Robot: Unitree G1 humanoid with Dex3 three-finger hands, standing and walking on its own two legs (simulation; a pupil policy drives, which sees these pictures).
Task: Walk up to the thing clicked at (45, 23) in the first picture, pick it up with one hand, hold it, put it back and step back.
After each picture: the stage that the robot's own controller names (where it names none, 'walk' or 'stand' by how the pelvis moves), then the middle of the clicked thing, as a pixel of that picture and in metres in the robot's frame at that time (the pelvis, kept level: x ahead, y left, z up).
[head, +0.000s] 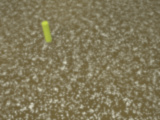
stand; (46, 32) +1.46 +0.44 -0.66
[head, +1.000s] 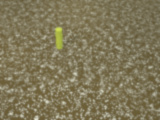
walk; (59, 38) +1.35 +0.22 -0.63
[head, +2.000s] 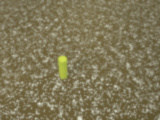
walk; (63, 68) +0.84 +0.16 -0.64
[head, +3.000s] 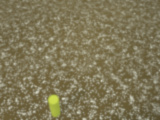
walk; (54, 106) +0.50 +0.19 -0.64
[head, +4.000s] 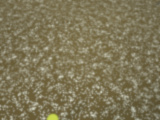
stand; out of the picture +0.38 +0.17 -0.64
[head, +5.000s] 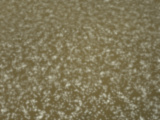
stand; out of the picture +0.36 +0.19 -0.66
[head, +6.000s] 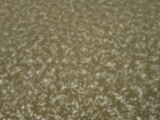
stand; out of the picture +0.34 +0.21 -0.66
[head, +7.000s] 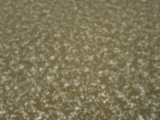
stand; out of the picture +0.35 +0.19 -0.66
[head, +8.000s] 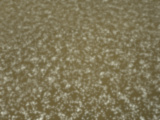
stand; out of the picture +0.35 +0.19 -0.66
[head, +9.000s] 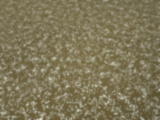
stand; out of the picture +0.34 +0.19 -0.66
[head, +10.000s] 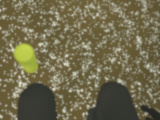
go down; (28, 60) +0.43 +0.21 -0.31
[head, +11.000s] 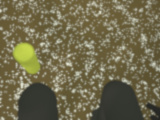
approach; (29, 61) +0.42 +0.22 -0.28
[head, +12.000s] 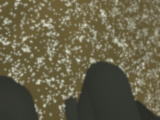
close in; out of the picture +0.41 +0.26 -0.16
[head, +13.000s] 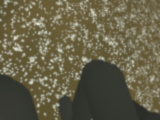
close; out of the picture +0.42 +0.28 -0.16
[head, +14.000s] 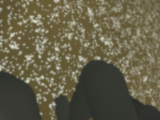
lift; out of the picture +0.39 +0.28 -0.16
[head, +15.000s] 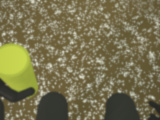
lift; (21, 77) +0.32 +0.20 +0.01
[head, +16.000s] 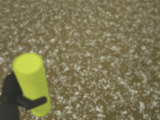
hold; (35, 89) +0.30 +0.17 +0.03
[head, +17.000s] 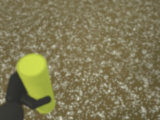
hold; (40, 88) +0.31 +0.16 +0.04
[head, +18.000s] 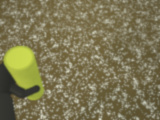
crouch; (28, 78) +0.35 +0.18 -0.02
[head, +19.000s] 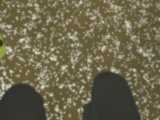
lower; out of the picture +0.47 +0.24 -0.05
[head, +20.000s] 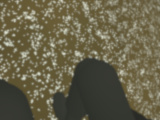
lower; out of the picture +0.43 +0.29 -0.17
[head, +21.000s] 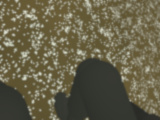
lower; out of the picture +0.43 +0.29 -0.16
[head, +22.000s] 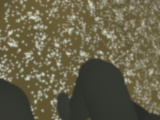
lower; out of the picture +0.41 +0.30 -0.16
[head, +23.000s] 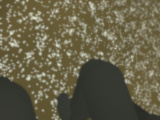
lower; out of the picture +0.41 +0.29 -0.16
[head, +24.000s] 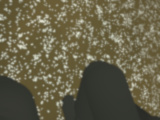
open; out of the picture +0.41 +0.27 -0.16
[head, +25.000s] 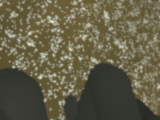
stand; out of the picture +0.40 +0.27 -0.18
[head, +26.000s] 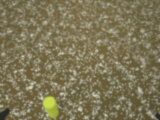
stand; (51, 108) +0.38 +0.18 -0.52
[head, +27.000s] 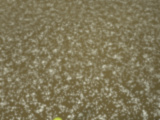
stand; out of the picture +0.37 +0.17 -0.60
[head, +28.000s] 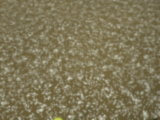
stand; out of the picture +0.37 +0.17 -0.60
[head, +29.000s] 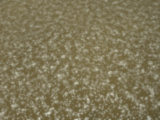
stand; out of the picture +0.39 +0.16 -0.65
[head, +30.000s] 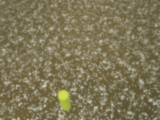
walk; (64, 101) +0.46 +0.14 -0.63
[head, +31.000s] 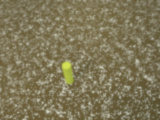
walk; (68, 73) +0.73 +0.17 -0.64
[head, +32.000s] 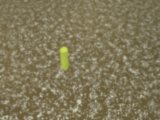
stand; (64, 59) +1.04 +0.18 -0.64
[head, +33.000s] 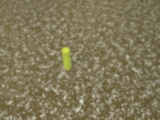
stand; (66, 59) +1.03 +0.18 -0.66
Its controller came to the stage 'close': yes
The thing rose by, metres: 0.69
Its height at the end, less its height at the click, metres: +0.00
